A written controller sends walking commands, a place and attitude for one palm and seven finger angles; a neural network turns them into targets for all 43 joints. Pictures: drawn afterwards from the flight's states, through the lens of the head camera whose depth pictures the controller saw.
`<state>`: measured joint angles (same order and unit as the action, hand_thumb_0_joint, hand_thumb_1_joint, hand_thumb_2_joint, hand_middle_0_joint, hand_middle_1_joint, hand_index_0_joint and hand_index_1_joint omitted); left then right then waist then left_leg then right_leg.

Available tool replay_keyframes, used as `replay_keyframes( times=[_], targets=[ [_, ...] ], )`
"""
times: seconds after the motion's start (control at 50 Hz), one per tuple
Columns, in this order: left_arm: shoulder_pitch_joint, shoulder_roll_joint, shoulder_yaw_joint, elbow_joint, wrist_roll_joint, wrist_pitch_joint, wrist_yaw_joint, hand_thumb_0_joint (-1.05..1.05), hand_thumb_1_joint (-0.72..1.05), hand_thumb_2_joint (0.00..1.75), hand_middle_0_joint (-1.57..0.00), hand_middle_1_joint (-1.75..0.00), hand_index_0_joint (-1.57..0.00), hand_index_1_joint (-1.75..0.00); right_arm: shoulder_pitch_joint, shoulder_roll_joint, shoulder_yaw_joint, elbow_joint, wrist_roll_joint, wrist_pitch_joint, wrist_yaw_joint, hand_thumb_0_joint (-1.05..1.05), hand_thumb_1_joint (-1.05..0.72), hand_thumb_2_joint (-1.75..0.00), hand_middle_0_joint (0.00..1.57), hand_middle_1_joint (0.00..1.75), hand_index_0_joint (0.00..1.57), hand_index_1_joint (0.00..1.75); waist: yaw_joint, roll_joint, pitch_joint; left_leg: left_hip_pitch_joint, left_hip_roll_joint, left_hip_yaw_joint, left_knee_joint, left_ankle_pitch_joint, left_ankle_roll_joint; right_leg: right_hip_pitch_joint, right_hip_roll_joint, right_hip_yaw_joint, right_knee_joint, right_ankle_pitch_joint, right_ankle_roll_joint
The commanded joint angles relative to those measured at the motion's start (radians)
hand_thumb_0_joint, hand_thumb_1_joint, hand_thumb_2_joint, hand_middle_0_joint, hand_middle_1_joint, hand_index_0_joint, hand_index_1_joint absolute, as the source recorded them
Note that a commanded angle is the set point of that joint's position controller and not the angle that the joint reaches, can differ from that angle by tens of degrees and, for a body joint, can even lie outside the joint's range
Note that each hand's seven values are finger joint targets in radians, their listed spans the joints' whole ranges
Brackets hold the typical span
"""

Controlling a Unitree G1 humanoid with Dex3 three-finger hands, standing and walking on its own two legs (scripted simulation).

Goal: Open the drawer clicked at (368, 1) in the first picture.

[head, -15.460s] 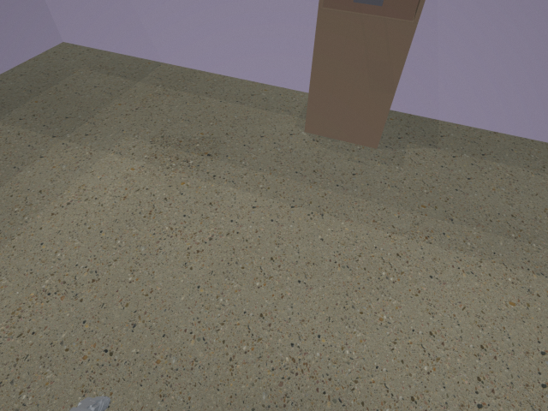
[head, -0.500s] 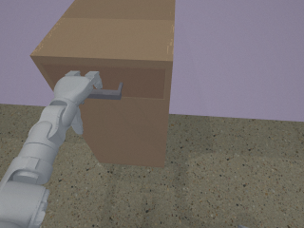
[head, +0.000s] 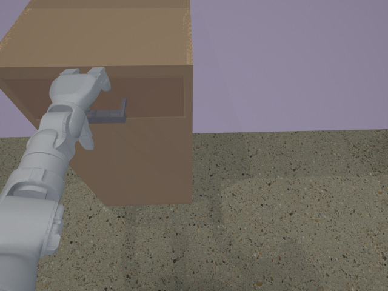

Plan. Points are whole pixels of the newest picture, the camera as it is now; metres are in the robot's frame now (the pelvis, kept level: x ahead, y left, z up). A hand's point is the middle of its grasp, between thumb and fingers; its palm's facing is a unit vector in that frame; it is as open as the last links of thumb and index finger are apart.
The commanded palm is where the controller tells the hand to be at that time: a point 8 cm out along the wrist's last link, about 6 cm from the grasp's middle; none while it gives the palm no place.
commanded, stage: move the hooked fingers above the handle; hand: left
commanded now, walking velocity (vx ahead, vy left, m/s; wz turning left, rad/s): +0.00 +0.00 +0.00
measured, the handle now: (100, 109) +0.53 +0.21 +0.03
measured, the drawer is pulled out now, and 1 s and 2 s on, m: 0.00 0.00 0.00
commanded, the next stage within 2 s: lower the fingers behind the handle in 0.70 s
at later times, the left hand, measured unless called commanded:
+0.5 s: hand (85, 110) +0.48 +0.22 +0.08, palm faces -0.05 -0.03 -1.00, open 13.8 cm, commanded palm +0.47 +0.22 +0.14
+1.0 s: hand (86, 115) +0.47 +0.22 +0.07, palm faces -0.08 -0.03 -1.00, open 13.8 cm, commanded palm +0.46 +0.22 +0.13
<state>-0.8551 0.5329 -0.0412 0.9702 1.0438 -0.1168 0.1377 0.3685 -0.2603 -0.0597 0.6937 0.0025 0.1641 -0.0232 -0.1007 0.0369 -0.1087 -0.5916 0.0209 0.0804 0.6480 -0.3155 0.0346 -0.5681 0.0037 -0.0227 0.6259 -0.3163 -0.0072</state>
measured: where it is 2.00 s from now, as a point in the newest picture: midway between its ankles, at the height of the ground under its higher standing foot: outside the picture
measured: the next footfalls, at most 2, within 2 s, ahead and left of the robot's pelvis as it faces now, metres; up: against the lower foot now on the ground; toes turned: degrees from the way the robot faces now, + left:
none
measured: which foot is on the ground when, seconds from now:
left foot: down 0.00-1.00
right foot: down 0.00-1.00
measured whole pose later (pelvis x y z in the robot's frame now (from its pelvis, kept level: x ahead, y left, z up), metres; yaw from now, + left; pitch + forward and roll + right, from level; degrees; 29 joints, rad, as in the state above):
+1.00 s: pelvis +0.01 -0.01 +0.00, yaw +1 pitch +15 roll -1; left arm -0.81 0.52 -0.07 0.94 1.03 -0.12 0.13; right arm 0.33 -0.26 -0.06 0.69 0.01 0.17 -0.03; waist -0.08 0.04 -0.11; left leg -0.58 0.02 0.06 0.64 -0.32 0.03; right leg -0.55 0.00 -0.04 0.62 -0.33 -0.01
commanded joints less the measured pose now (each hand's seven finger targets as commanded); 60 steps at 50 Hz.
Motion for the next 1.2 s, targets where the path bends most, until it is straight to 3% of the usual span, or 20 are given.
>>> replay_keyframes(
  times=[0.0, 0.08, 0.14, 0.16, 0.24, 0.34, 0.42, 0.48, 0.54, 0.6, 0.64, 0.74, 0.76, 0.82, 0.88, 0.96, 1.04, 1.08, 1.12, 1.18],
  targets=[
    [-0.403, 0.298, 0.113, -0.186, 0.0, 0.005, 0.05, 0.0, -0.5, 0.3, -0.3, -1.2, -0.3, -1.2, 0.079, -0.159, -0.054, -0.082, 0.0, -0.013, -0.013, 0.0, -0.9, -0.9, 0.2, 0.3, 0.2, 0.3, 0.036, 0.018, -0.395, 0.258, -0.025, -0.047, -0.03, 0.437, 0.012, 0.176, 0.043, 0.007, -0.04, 0.36, -0.03],
    [-0.386, 0.29, 0.109, -0.239, -0.005, -0.003, 0.051, 0.0, -0.5, 0.3, -0.3, -1.2, -0.3, -1.2, 0.071, -0.158, -0.057, -0.09, 0.002, -0.011, -0.015, 0.0, -0.9, -0.9, 0.2, 0.3, 0.2, 0.3, 0.041, 0.02, -0.414, 0.276, -0.025, -0.044, -0.038, 0.457, 0.014, 0.199, 0.042, 0.008, -0.046, 0.378, -0.029],
    [-0.405, 0.28, 0.092, -0.233, -0.01, -0.003, 0.049, 0.0, -0.5, 0.3, -0.3, -1.2, -0.3, -1.2, 0.065, -0.159, -0.055, -0.085, 0.007, -0.009, -0.019, 0.0, -0.9, -0.9, 0.2, 0.3, 0.2, 0.3, 0.022, -0.011, -0.372, 0.264, -0.026, -0.047, -0.046, 0.411, 0.018, 0.183, 0.041, 0.008, -0.059, 0.348, -0.025],
    [-0.43, 0.236, 0.055, -0.261, -0.012, -0.005, 0.048, 0.0, -0.5, 0.3, -0.3, -1.2, -0.3, -1.2, 0.062, -0.156, -0.058, -0.085, 0.005, -0.013, -0.017, 0.0, -0.9, -0.9, 0.2, 0.3, 0.2, 0.3, 0.013, 0.023, -0.383, 0.295, -0.025, -0.049, -0.045, 0.412, 0.017, 0.16, 0.042, 0.009, -0.062, 0.338, -0.026],
    [-0.478, 0.227, 0.042, -0.261, -0.019, -0.012, 0.048, 0.0, -0.5, 0.3, -0.3, -1.2, -0.3, -1.2, 0.067, -0.154, -0.058, -0.073, 0.006, -0.019, -0.02, 0.0, -0.9, -0.9, 0.2, 0.3, 0.2, 0.3, -0.003, 0.029, -0.369, 0.316, -0.027, -0.059, -0.041, 0.387, 0.017, 0.128, 0.042, 0.007, -0.069, 0.301, -0.026],
    [-0.476, 0.249, 0.055, -0.2, -0.011, 0.005, 0.052, 0.0, -0.5, 0.3, -0.3, -1.2, -0.3, -1.2, 0.066, -0.155, -0.05, -0.069, 0.007, -0.022, -0.023, 0.0, -0.9, -0.9, 0.2, 0.3, 0.2, 0.3, -0.002, 0.013, -0.367, 0.298, -0.032, -0.06, -0.035, 0.379, 0.016, 0.129, 0.039, 0.005, -0.062, 0.301, -0.027],
    [-0.518, 0.217, 0.029, -0.193, -0.011, 0.015, 0.047, 0.0, -0.5, 0.3, -0.3, -1.2, -0.3, -1.2, 0.066, -0.155, -0.047, -0.074, 0.005, -0.024, -0.021, 0.0, -0.9, -0.9, 0.2, 0.3, 0.2, 0.3, -0.012, 0.018, -0.374, 0.303, -0.032, -0.063, -0.025, 0.394, 0.013, 0.114, 0.04, 0.001, -0.053, 0.306, -0.028],
    [-0.504, 0.196, 0.023, -0.205, -0.008, 0.017, 0.044, 0.0, -0.5, 0.3, -0.3, -1.2, -0.3, -1.2, 0.065, -0.149, -0.052, -0.081, 0.0, -0.024, -0.017, 0.0, -0.9, -0.9, 0.2, 0.3, 0.2, 0.3, 0.0, 0.049, -0.411, 0.337, -0.029, -0.061, -0.013, 0.446, 0.01, 0.112, 0.041, 0.001, -0.044, 0.335, -0.028],
    [-0.458, 0.258, 0.081, -0.203, -0.01, 0.014, 0.04, 0.0, -0.5, 0.3, -0.3, -1.2, -0.3, -1.2, 0.066, -0.154, -0.049, -0.087, -0.002, -0.016, -0.016, 0.0, -0.9, -0.9, 0.2, 0.3, 0.2, 0.3, 0.022, 0.012, -0.432, 0.318, -0.027, -0.061, -0.008, 0.502, 0.012, 0.157, 0.041, 0.002, -0.031, 0.387, -0.027],
    [-0.418, 0.228, 0.062, -0.207, -0.005, 0.025, 0.041, 0.0, -0.5, 0.3, -0.3, -1.2, -0.3, -1.2, 0.05, -0.15, -0.047, -0.096, 0.0, -0.008, -0.01, 0.0, -0.9, -0.9, 0.2, 0.3, 0.2, 0.3, 0.027, 0.011, -0.397, 0.295, -0.028, -0.053, -0.014, 0.5, 0.012, 0.163, 0.042, 0.0, -0.034, 0.397, -0.027],
    [-0.408, 0.253, 0.084, -0.228, -0.009, 0.019, 0.04, 0.0, -0.5, 0.3, -0.3, -1.2, -0.3, -1.2, 0.048, -0.152, -0.049, -0.099, 0.001, -0.005, -0.011, 0.0, -0.9, -0.9, 0.2, 0.3, 0.2, 0.3, 0.036, 0.007, -0.411, 0.293, -0.028, -0.05, -0.018, 0.502, 0.013, 0.188, 0.04, 0.002, -0.037, 0.407, -0.026],
    [-0.428, 0.258, 0.078, -0.282, -0.011, 0.002, 0.039, 0.0, -0.5, 0.3, -0.3, -1.2, -0.3, -1.2, 0.046, -0.151, -0.052, -0.094, 0.003, -0.004, -0.017, 0.0, -0.9, -0.9, 0.2, 0.3, 0.2, 0.3, 0.026, 0.024, -0.423, 0.314, -0.029, -0.052, -0.025, 0.485, 0.014, 0.189, 0.038, 0.006, -0.045, 0.397, -0.026],
    [-0.433, 0.224, 0.053, -0.295, -0.018, -0.001, 0.037, 0.0, -0.5, 0.3, -0.3, -1.2, -0.3, -1.2, 0.048, -0.148, -0.054, -0.093, 0.003, -0.005, -0.016, 0.0, -0.9, -0.9, 0.2, 0.3, 0.2, 0.3, 0.019, 0.03, -0.424, 0.329, -0.029, -0.054, -0.024, 0.49, 0.014, 0.179, 0.04, 0.003, -0.047, 0.395, -0.026],
    [-0.418, 0.251, 0.075, -0.231, -0.022, -0.002, 0.038, 0.0, -0.5, 0.3, -0.3, -1.2, -0.3, -1.2, 0.057, -0.157, -0.052, -0.074, 0.003, -0.003, -0.021, 0.0, -0.9, -0.9, 0.2, 0.3, 0.2, 0.3, 0.007, -0.03, -0.371, 0.283, -0.031, -0.053, -0.029, 0.44, 0.016, 0.18, 0.037, 0.005, -0.057, 0.377, -0.024],
    [-0.402, 0.214, 0.044, -0.225, -0.017, -0.006, 0.039, 0.0, -0.5, 0.3, -0.3, -1.2, -0.3, -1.2, 0.055, -0.152, -0.052, -0.072, 0.003, -0.003, -0.02, 0.0, -0.9, -0.9, 0.2, 0.3, 0.2, 0.3, 0.01, 0.007, -0.367, 0.288, -0.033, -0.049, -0.027, 0.43, 0.014, 0.156, 0.037, 0.005, -0.053, 0.37, -0.026],
    [-0.398, 0.194, 0.033, -0.223, -0.016, -0.022, 0.044, 0.0, -0.5, 0.3, -0.3, -1.2, -0.3, -1.2, 0.059, -0.151, -0.056, -0.072, 0.001, -0.005, -0.018, 0.0, -0.9, -0.9, 0.2, 0.3, 0.2, 0.3, 0.005, 0.005, -0.374, 0.288, -0.034, -0.054, -0.015, 0.429, 0.014, 0.138, 0.039, 0.007, -0.047, 0.362, -0.026],
    [-0.415, 0.247, 0.08, -0.233, -0.005, -0.036, 0.072, 0.0, -0.5, 0.3, -0.3, -1.2, -0.3, -1.2, 0.064, -0.153, -0.058, -0.07, -0.004, -0.007, -0.018, 0.0, -0.9, -0.9, 0.2, 0.3, 0.2, 0.3, 0.012, 0.018, -0.412, 0.277, -0.036, -0.055, -0.001, 0.434, 0.013, 0.142, 0.038, 0.011, -0.029, 0.366, -0.026],
    [-0.415, 0.226, 0.068, -0.206, 0.004, -0.025, 0.093, 0.0, -0.5, 0.3, -0.3, -1.2, -0.3, -1.2, 0.063, -0.151, -0.056, -0.069, -0.005, -0.009, -0.016, 0.0, -0.9, -0.9, 0.2, 0.3, 0.2, 0.3, 0.005, 0.009, -0.379, 0.252, -0.035, -0.055, 0.001, 0.419, 0.012, 0.121, 0.039, 0.004, -0.023, 0.354, -0.027],
    [-0.412, 0.249, 0.093, -0.212, 0.007, -0.021, 0.111, 0.0, -0.5, 0.3, -0.3, -1.2, -0.3, -1.2, 0.064, -0.153, -0.058, -0.071, -0.008, -0.011, -0.015, 0.0, -0.9, -0.9, 0.2, 0.3, 0.2, 0.3, 0.013, 0.007, -0.419, 0.254, -0.035, -0.054, 0.011, 0.439, 0.012, 0.137, 0.041, 0.006, -0.015, 0.366, -0.028],
    [-0.418, 0.22, 0.07, -0.211, 0.019, -0.003, 0.13, 0.0, -0.5, 0.3, -0.3, -1.2, -0.3, -1.2, 0.064, -0.15, -0.061, -0.069, -0.01, -0.015, -0.01, 0.0, -0.9, -0.9, 0.2, 0.3, 0.2, 0.3, 0.01, 0.045, -0.437, 0.265, -0.034, -0.051, 0.021, 0.45, 0.01, 0.12, 0.042, 0.007, -0.006, 0.375, -0.028]
  ],
)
